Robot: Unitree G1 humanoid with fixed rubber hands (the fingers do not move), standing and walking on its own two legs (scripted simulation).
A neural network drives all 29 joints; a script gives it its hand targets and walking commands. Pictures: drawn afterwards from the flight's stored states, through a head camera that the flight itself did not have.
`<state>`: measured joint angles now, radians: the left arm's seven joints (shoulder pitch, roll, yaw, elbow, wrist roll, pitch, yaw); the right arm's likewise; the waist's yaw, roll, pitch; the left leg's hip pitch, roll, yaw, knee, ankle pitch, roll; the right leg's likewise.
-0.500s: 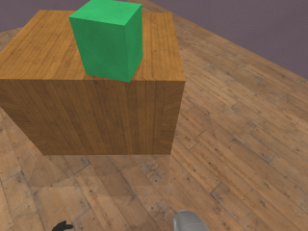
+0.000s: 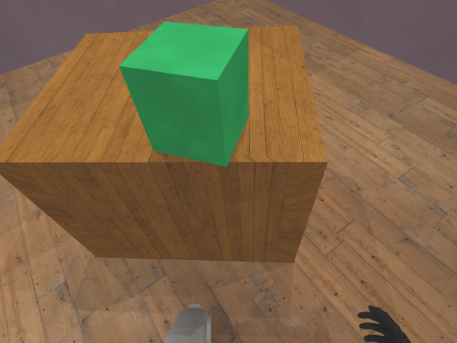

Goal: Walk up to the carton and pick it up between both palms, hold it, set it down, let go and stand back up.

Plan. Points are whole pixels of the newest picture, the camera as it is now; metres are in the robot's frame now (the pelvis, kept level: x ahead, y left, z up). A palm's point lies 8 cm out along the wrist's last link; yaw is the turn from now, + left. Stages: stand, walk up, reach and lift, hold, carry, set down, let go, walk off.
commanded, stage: walk up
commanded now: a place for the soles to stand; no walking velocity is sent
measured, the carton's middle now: (196, 95) +0.63 +0.12 +0.06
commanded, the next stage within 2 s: none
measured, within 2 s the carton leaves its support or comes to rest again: neither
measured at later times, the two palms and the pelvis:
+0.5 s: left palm (84, 246) +0.30 +0.36 -0.08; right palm (338, 324) +0.18 -0.17 -0.14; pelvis +0.17 +0.10 -0.02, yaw -2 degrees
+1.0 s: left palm (61, 227) +0.36 +0.45 -0.11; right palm (286, 224) +0.36 -0.08 -0.08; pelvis +0.24 +0.19 -0.01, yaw -4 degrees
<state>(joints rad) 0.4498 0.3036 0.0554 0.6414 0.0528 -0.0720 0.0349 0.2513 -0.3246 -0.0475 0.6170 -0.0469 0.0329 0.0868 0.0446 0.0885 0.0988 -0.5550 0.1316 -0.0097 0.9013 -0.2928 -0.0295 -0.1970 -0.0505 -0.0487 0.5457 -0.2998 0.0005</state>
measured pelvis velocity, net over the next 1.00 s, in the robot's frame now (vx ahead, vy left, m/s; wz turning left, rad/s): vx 0.24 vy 0.19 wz -0.07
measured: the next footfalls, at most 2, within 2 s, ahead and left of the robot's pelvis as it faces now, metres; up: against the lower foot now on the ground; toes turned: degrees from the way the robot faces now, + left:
left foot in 0.10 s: +0.19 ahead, +0.19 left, +0.00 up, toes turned +6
right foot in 0.46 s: +0.28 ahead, -0.01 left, +0.00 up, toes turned -5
